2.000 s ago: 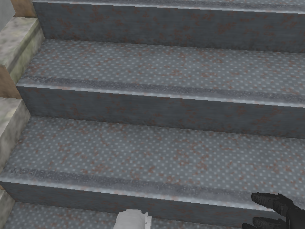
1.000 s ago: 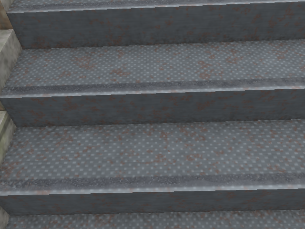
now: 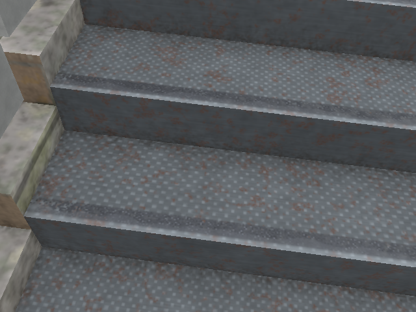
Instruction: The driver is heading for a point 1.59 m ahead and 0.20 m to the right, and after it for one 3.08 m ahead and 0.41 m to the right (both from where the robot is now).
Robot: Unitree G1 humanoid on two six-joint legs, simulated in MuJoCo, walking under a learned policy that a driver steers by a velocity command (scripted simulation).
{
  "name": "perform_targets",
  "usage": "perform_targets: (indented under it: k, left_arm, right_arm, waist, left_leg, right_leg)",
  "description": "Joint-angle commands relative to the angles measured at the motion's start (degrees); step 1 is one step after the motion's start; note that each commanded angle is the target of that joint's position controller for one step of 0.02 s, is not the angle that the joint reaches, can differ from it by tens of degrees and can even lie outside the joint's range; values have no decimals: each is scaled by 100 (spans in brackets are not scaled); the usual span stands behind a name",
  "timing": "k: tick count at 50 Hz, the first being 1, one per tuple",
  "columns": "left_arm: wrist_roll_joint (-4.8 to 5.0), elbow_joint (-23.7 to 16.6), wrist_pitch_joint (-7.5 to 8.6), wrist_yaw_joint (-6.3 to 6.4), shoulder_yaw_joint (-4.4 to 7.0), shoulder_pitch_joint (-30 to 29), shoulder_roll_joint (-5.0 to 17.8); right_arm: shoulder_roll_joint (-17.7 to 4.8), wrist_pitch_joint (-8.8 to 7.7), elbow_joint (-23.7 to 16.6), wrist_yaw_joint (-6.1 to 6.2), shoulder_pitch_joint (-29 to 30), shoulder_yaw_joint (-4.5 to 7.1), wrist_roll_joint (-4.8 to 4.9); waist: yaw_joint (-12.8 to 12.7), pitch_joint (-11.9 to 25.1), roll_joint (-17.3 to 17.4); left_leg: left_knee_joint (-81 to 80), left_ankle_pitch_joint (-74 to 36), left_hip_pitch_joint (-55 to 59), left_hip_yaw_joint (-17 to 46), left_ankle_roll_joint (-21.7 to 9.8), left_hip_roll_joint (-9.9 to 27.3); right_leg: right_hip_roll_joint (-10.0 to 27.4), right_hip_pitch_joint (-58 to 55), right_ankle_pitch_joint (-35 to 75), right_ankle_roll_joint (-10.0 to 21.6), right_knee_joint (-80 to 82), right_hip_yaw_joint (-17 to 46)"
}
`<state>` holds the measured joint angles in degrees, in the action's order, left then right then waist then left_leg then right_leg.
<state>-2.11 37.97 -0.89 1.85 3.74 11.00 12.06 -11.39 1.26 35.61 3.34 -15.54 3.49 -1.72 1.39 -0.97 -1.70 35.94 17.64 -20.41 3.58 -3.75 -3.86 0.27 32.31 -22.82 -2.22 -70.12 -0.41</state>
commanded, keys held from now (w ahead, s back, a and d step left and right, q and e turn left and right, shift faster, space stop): w+q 0.14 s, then w+e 0.86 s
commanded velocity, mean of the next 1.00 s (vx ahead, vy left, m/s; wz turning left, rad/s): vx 0.38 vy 0.00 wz -0.17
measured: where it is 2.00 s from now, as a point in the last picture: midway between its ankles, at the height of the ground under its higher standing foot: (250, 68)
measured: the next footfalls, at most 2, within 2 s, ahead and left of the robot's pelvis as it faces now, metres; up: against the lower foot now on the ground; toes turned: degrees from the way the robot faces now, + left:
right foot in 0.20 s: +0.07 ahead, -0.10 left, +0.00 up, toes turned +9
left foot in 0.64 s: +0.39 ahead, +0.17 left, +0.17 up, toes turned +3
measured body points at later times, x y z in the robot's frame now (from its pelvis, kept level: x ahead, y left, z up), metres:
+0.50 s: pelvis +0.11 +0.00 +0.01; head +0.13 -0.02 +0.46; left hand +0.00 +0.23 -0.11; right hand +0.36 -0.15 -0.07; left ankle +0.14 +0.12 -0.43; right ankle +0.03 -0.11 -0.73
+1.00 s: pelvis +0.38 +0.07 +0.17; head +0.41 +0.08 +0.62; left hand +0.66 +0.20 +0.11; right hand +0.29 -0.16 +0.04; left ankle +0.35 +0.17 -0.56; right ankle +0.43 -0.07 -0.24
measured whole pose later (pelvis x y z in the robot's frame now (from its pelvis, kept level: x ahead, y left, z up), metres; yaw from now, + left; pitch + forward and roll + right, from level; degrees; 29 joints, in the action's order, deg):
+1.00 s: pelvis +0.38 +0.07 +0.17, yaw -13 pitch +1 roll +0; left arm -1.8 33.0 -0.6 1.7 2.4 0.2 6.4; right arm -11.0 -7.5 55.9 0.6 -27.4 2.7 -2.3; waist 1.4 -0.4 -2.5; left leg 31.7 22.3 -10.5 -15.5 -1.4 3.8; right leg -4.4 73.9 -14.7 7.0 -123.3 4.4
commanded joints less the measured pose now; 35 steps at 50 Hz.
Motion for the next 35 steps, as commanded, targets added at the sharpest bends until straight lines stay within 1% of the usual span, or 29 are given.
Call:
perform_targets:
  k: [1,2,5,7,8,9,10,11,12,13,14,15,17,19,20,21,22,23,24,26,27,28,29,30,31,32,33,34,35]
  left_arm:
    - [18,-562,39,28,-42,-440,167]
    - [79,-573,31,27,-49,-428,173]
    - [76,-684,51,41,-62,-487,321]
    - [172,-646,105,126,-56,-183,381]
    - [187,-469,108,173,-72,352,283]
    - [181,-190,169,199,-82,930,139]
    - [61,-20,250,178,-59,1281,199]
    - [-143,-20,364,169,23,1458,701]
    - [-189,42,360,86,232,1483,1237]
    - [-101,22,424,-26,165,1039,925]
    - [30,65,495,-87,101,759,670]
    - [45,166,585,-134,78,757,601]
    - [152,591,721,-120,31,1388,327]
    - [186,913,804,-98,4,1818,272]
    - [233,1028,799,-80,-8,2017,237]
    - [230,1105,836,-73,5,2068,328]
    - [204,1136,877,-38,17,2067,399]
    - [194,1111,870,-47,40,1957,527]
    - [156,1194,864,-54,23,2022,451]
    - [96,1279,855,-62,31,2088,483]
    - [152,1461,765,-36,11,2297,320]
    - [116,1512,685,24,30,2436,339]
    - [272,1316,646,74,44,2104,345]
    - [261,1195,592,33,7,1884,300]
    - [244,1193,671,-15,98,2111,673]
    - [371,1073,767,-88,337,1841,1398]
    - [496,953,930,-254,492,1345,1777]
    - [598,500,1017,-433,361,812,1141]
    - [152,146,1081,-572,293,822,492]
  right_arm:
    - [-814,-34,-402,134,-77,232,-109]
    - [-911,8,-349,123,-296,279,-113]
    - [-996,-13,-442,72,-171,361,-143]
    - [-936,-72,-466,-22,160,370,-121]
    - [-831,-105,-405,-84,292,352,-58]
    - [-656,-103,-326,-131,385,289,88]
    - [-363,-157,-255,-237,287,209,155]
    - [163,-253,-301,-360,379,56,290]
    - [-164,-324,-389,-417,373,106,83]
    - [-432,-337,-197,-451,184,197,-94]
    - [-549,-378,-126,-496,309,214,-179]
    - [-488,-422,-103,-520,533,184,-201]
    - [45,-424,-112,-554,781,-20,-328]
    - [363,-433,-418,-556,1350,-214,-292]
    - [416,-429,-501,-556,1530,-273,-339]
    - [422,-399,-662,-528,1722,-304,-315]
    - [476,-345,-867,-523,1972,-364,-306]
    - [385,-320,-1094,-450,2184,-388,-310]
    - [376,-272,-1241,-413,2362,-415,-309]
    - [346,-295,-1592,-387,2943,-456,-229]
    - [456,-298,-1920,-395,3328,-553,-150]
    - [373,-260,-2042,-405,3516,-532,-104]
    - [452,-256,-2116,-435,3454,-598,125]
    - [477,-204,-1836,-440,2926,-524,233]
    - [579,-190,-1447,-322,1819,-394,248]
    - [157,-148,-1173,-170,411,-164,266]
    - [-376,-145,-988,-99,-516,52,100]
    - [-1112,-242,-662,-77,-888,253,-152]
    - [-1478,-194,-702,-12,-465,355,50]
  waist:
    - [109,643,687]
    - [134,633,794]
    - [56,369,853]
    - [-218,192,993]
    - [-461,229,969]
    - [-697,281,815]
    - [-720,254,336]
    - [-810,496,-1148]
    - [-826,423,-1627]
    - [-519,73,-829]
    - [-345,-200,-295]
    - [-373,-164,-198]
    - [-511,-123,-207]
    - [-518,-403,31]
    - [-575,-334,-51]
    - [-505,-376,-90]
    - [-469,-517,-167]
    - [-375,-656,-27]
    - [-437,-664,-140]
    - [-575,-729,-422]
    - [-668,-722,-525]
    - [-800,-662,-562]
    - [-670,-547,-608]
    - [-503,-101,-444]
    - [-118,845,-1073]
    - [666,1818,-1395]
    - [1433,2500,-1120]
    - [1439,2908,1197]
    - [1057,2971,2726]
  left_leg:
    - [-899,-1997,1009,1667,-1133,1212]
    - [-1081,-1291,862,1904,-1215,1241]
    - [-1717,926,173,2385,-1221,1189]
    - [-1737,1005,-392,2382,-1121,987]
    - [-1573,788,-637,2129,-1005,858]
    - [-1479,816,-1039,2019,-900,733]
    - [-877,1047,-1516,1632,-677,443]
    - [934,1209,-2562,605,-197,-364]
    - [2283,1499,-3102,138,78,-489]
    - [3450,969,-3193,275,146,-120]
    - [4199,460,-3373,51,231,123]
    - [5072,296,-3663,-267,243,192]
    - [6889,-15,-4273,-549,195,252]
    - [7527,-222,-5218,-520,140,443]
    - [8164,-251,-5595,-504,141,468]
    - [8471,-195,-5985,-407,133,569]
    - [8774,-67,-6318,-358,142,662]
    - [8493,37,-6357,-274,146,770]
    - [8323,116,-6364,-393,127,812]
    - [7950,582,-6638,-445,69,937]
    - [6816,976,-6069,-505,17,1092]
    - [6362,935,-5704,-704,-2,1068]
    - [4434,1404,-3601,-1112,-153,963]
    - [3652,1527,-1731,-1802,-187,518]
    - [3946,1528,-127,-1547,-330,137]
    - [3376,1197,640,-1074,-403,18]
    - [2591,1278,1622,-54,-493,413]
    - [609,3272,2289,2403,-698,1729]
    - [-1499,4447,1904,4895,-742,2664]
  right_leg:
    - [-154,655,-220,67,288,-55]
    - [-184,519,-447,100,469,-24]
    - [-219,-83,-865,214,1300,137]
    - [-231,-1077,-1077,369,2614,168]
    - [-265,-1854,-462,462,3425,-74]
    - [-305,-2772,621,649,4414,-326]
    - [-47,-3609,835,780,5059,73]
    - [1294,-4330,-895,1057,5897,2234]
    - [2102,-3826,-2064,1654,6522,4150]
    - [1909,-3431,-2838,1953,6450,4193]
    - [1699,-3124,-2420,1993,6227,3664]
    - [1421,-3195,-1824,1947,6013,3126]
    - [1006,-3083,-724,2031,5659,2581]
    - [1005,-3083,-437,1965,5521,2639]
    - [1051,-3141,-328,2039,5496,2775]
    - [1142,-3136,-384,2011,5503,2875]
    - [1203,-2995,-157,2004,5593,2895]
    - [1215,-2767,19,1871,5684,2761]
    - [1124,-2678,222,1820,5796,2626]
    - [1132,-2721,506,1804,6082,2545]
    - [991,-2508,744,1718,6490,2356]
    - [982,-2585,1441,1746,6747,2227]
    - [920,-1555,2668,1735,7529,1786]
    - [623,-911,3803,1665,7301,1354]
    - [872,-1264,7820,1552,6350,1274]
    - [974,-2087,9786,1267,4942,1241]
    - [831,-1900,9271,897,3206,1221]
    - [-106,-367,6411,694,1147,1102]
    - [-727,408,1646,643,-1341,1280]
Velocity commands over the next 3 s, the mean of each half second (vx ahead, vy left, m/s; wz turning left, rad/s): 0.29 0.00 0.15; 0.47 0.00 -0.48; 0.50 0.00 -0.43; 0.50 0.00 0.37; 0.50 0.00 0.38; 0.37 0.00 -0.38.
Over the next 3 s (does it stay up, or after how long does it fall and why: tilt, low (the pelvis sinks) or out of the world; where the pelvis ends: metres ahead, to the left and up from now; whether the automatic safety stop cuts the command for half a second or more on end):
stays up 1.53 -0.05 0.85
